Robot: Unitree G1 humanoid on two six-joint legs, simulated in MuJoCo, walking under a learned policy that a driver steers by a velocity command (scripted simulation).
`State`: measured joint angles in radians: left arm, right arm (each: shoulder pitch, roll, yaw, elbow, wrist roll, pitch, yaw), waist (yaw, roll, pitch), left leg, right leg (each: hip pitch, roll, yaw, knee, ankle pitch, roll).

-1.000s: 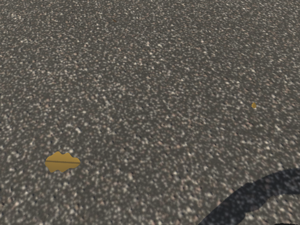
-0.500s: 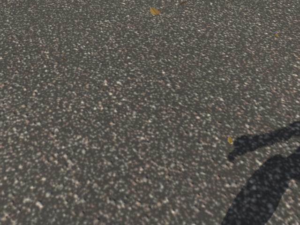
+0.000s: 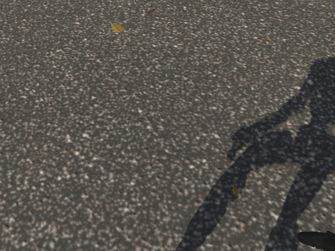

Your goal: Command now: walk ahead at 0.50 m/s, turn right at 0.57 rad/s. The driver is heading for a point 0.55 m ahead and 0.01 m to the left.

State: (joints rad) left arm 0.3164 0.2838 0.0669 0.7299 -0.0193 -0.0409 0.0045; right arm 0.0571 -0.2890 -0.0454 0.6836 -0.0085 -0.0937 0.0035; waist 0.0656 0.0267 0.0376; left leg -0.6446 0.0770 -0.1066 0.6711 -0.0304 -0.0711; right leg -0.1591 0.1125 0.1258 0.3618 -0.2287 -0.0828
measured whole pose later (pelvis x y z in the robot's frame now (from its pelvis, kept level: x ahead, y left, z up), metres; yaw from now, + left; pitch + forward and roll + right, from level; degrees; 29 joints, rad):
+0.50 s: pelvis +0.27 +0.03 +0.00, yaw -13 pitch +2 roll +2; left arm 0.11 0.28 0.04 0.64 -0.01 -0.05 -0.02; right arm 0.38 -0.28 -0.06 0.86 0.01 -0.08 0.01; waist -0.10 -0.04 0.02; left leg -0.05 -0.02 0.07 0.26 -0.25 0.02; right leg -0.63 -0.09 0.05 0.70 -0.08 0.00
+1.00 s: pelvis +0.45 -0.06 -0.01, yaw -14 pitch +1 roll -2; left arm 0.20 0.24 0.03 0.82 0.01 -0.03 -0.01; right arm 0.14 -0.27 -0.03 0.85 -0.01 0.00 -0.02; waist 0.02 0.04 0.02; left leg -0.37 0.07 -0.04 0.55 -0.14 -0.04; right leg -0.22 0.07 -0.05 0.41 -0.20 -0.05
